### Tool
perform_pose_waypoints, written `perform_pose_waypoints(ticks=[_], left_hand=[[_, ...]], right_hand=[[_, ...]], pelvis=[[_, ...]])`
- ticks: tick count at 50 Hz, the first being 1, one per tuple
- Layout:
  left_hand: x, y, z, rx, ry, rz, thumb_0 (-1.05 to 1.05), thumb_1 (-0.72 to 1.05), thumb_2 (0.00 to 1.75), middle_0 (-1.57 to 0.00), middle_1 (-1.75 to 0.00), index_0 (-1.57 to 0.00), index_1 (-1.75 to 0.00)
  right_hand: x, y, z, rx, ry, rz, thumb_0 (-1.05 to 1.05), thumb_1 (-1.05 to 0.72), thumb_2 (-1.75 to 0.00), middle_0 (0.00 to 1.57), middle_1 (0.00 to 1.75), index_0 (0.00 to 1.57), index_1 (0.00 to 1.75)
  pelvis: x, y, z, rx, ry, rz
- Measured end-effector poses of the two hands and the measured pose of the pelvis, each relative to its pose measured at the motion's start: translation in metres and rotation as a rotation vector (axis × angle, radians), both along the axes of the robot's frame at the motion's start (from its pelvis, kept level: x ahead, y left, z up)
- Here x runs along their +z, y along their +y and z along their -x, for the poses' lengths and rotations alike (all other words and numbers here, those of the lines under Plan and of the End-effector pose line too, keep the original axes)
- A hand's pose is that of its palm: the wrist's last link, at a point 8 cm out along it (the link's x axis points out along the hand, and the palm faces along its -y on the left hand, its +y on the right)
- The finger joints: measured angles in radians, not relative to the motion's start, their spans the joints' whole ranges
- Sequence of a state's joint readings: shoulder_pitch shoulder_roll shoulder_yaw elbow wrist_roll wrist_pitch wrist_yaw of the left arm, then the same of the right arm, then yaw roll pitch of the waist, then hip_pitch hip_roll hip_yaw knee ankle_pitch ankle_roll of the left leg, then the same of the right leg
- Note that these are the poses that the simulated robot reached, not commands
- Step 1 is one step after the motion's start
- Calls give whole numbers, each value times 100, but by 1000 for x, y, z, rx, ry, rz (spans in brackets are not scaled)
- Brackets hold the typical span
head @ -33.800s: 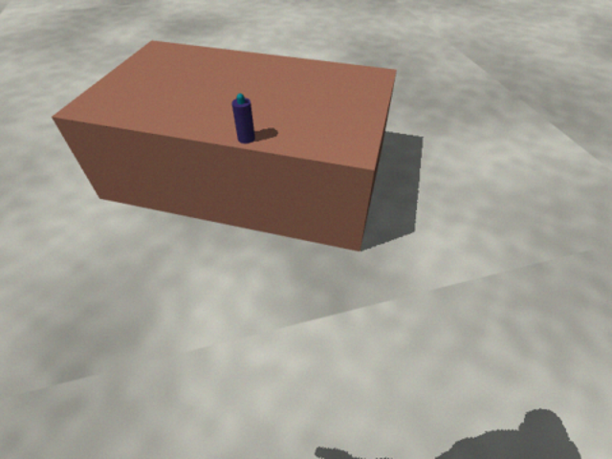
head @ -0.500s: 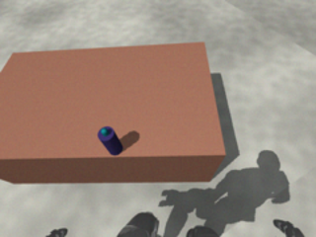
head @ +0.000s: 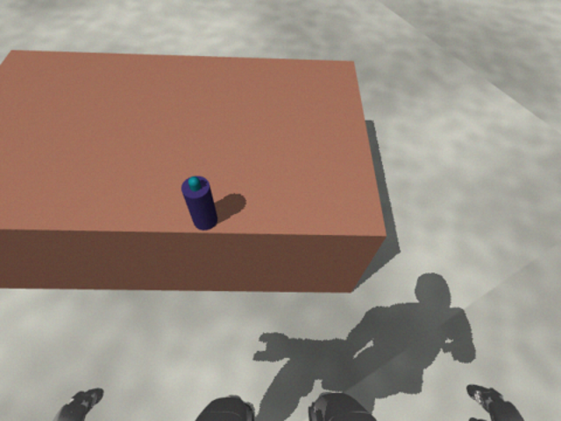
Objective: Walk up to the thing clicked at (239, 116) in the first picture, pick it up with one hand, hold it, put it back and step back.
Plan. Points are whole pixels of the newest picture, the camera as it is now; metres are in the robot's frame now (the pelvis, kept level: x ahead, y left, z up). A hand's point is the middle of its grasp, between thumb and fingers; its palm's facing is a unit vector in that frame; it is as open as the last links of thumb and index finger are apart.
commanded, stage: step back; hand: left
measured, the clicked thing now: (199, 201) +0.58 +0.22 -0.23
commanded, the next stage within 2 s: none
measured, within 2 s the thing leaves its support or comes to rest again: neither
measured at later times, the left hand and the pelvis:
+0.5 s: hand out of the picture +0.00 +0.28 -0.15, palm faces +0.02 -0.92 -0.39, open 7.4 cm; pelvis -0.15 +0.02 -0.01, yaw +1 degrees
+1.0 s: hand out of the picture -0.26 +0.25 -0.14, palm faces -0.06 -0.91 -0.41, open 7.4 cm; pelvis -0.32 -0.01 +0.00, yaw -5 degrees
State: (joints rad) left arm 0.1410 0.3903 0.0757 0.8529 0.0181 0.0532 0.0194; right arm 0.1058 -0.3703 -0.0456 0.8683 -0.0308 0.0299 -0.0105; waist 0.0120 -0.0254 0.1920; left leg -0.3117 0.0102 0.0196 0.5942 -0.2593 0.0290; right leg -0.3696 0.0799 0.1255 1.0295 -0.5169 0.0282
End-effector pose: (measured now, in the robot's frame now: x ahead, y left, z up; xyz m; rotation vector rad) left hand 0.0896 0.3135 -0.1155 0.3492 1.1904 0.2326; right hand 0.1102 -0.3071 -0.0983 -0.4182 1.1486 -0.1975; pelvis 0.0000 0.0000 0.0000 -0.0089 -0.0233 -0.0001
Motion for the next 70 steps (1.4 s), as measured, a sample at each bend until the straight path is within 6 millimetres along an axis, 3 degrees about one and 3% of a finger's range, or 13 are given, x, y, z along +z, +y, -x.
perform_pose_waypoints(ticks=[5,11,18,24,29,35,42,46,49,56,62,66,70], left_hand=[[-1,-11,35,-32,26,-33,1,91,89,-21,-30,-20,-30],[19,-23,73,-41,16,-30,1,90,89,-21,-30,-20,-30],[28,-11,80,-50,-78,-50,1,90,89,-21,-30,-20,-30],[6,11,97,-45,-155,-18,0,90,89,-21,-30,-20,-30],[1,12,139,-21,-91,23,0,91,89,-21,-30,-20,-30],[-2,12,199,-23,-27,31,0,91,89,-21,-30,-20,-30],[-10,2,272,-67,55,-4,1,91,89,-21,-30,-20,-30],[-1,-13,316,-58,56,-13,1,91,89,-21,-30,-20,-30],[13,-18,347,-40,56,-22,1,90,89,-21,-30,-20,-30],[29,-10,367,-35,-6,-65,1,90,89,-21,-30,-20,-30],[8,3,376,-37,-113,-40,1,90,89,-21,-30,-20,-30],[0,-5,405,-22,-83,15,0,91,89,-21,-30,-20,-30],[-2,-14,437,-10,-56,59,0,91,89,-21,-30,-20,-30]], right_hand=[[-20,-13,18,-22,-59,-38,0,-90,-90,21,30,21,30],[-23,-11,64,-61,-13,-85,0,-90,-90,21,30,21,30],[-23,-10,132,-56,75,-42,0,-90,-90,21,30,21,30],[-21,7,183,-26,115,10,0,-90,-90,21,30,21,30],[1,18,213,-22,83,10,0,-90,-90,21,30,21,30],[13,16,227,-18,-2,23,0,-90,-90,21,31,21,30],[-1,-2,255,-11,-107,-1,0,-90,-90,21,31,21,30],[-18,-16,290,-40,-107,-29,0,-90,-90,21,30,21,30],[-16,-17,324,-65,-61,-50,0,-90,-90,21,30,21,30],[-19,-21,407,-65,62,-33,0,-90,-90,21,30,21,30],[-24,-5,461,-21,143,1,0,-90,-90,21,30,21,30],[-11,4,483,-11,119,-5,1,-90,-90,21,30,21,30],[3,1,488,-4,58,10,1,-90,-90,21,31,21,30]], pelvis=[[-12,-9,32,-39,-24,3],[0,-13,60,-48,-24,-32],[1,-2,99,-5,8,-22],[-13,14,144,32,-28,-41],[-1,18,171,25,-28,12],[4,17,209,-18,-7,14],[-12,3,269,-82,-17,-7],[-15,-6,304,-67,-44,32],[-5,-11,319,-84,-34,-34],[1,-9,360,-28,7,-43],[-13,-2,407,36,-15,-51],[-5,1,428,37,-27,-14],[1,-3,445,18,-12,3]])
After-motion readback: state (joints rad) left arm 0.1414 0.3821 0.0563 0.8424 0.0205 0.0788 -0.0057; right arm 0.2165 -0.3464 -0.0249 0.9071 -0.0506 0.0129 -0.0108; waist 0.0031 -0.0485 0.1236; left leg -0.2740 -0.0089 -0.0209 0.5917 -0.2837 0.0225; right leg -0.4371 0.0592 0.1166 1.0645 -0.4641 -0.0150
